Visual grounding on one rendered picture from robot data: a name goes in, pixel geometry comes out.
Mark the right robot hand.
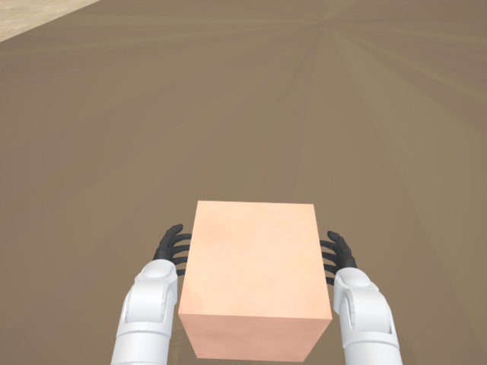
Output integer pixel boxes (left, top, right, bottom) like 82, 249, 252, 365
320, 231, 357, 286

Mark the robot right forearm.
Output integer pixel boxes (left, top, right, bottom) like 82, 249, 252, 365
333, 268, 403, 365

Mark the left robot hand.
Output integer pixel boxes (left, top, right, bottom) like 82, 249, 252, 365
152, 224, 192, 277

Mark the robot left forearm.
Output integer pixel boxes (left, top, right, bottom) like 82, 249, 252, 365
110, 259, 177, 365

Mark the carton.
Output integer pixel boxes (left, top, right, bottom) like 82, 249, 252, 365
178, 201, 333, 362

